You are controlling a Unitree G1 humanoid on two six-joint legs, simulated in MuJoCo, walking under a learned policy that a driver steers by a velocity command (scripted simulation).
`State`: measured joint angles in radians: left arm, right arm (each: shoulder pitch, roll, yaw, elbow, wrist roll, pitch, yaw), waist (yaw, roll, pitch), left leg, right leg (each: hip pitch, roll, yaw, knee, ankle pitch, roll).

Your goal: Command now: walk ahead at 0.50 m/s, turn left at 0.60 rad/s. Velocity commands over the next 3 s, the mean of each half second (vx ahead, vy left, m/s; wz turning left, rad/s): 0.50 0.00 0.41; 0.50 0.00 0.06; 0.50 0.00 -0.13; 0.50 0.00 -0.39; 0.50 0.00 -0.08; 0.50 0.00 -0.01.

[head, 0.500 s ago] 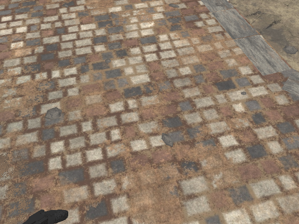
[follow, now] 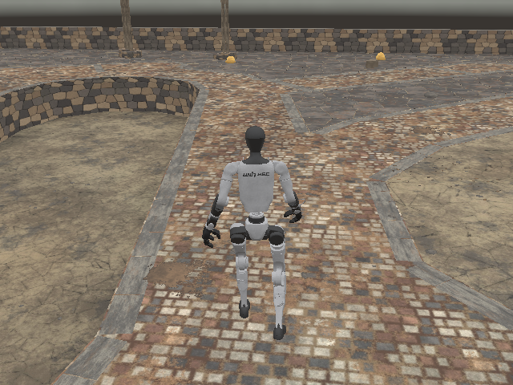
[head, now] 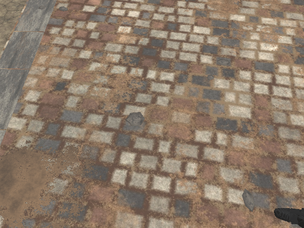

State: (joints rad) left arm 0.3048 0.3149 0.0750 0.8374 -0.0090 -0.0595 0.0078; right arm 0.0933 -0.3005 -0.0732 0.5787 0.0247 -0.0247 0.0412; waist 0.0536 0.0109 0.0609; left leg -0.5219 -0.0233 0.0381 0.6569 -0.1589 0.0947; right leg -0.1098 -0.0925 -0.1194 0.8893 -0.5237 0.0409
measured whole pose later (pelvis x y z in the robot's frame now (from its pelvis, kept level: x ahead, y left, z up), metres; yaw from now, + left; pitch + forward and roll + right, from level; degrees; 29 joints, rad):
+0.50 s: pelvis +0.29 -0.03 +0.01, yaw +11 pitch +2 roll +0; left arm 0.09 0.28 0.04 0.70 0.00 -0.12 -0.04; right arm 0.37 -0.30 -0.06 0.75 0.02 -0.04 -0.01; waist -0.05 0.02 0.01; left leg -0.19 -0.07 -0.15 0.89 -0.51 0.03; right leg -0.45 0.03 -0.02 0.56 -0.15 -0.04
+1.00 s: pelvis +0.56 +0.06 +0.01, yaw +11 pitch +3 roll -1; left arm 0.40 0.30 0.05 0.88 -0.01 -0.05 0.00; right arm 0.04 -0.26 -0.04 0.64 0.00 -0.09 0.04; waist 0.08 0.00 0.02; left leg -0.49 0.00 0.03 0.55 -0.10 0.05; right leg -0.08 -0.01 0.02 0.67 -0.49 -0.01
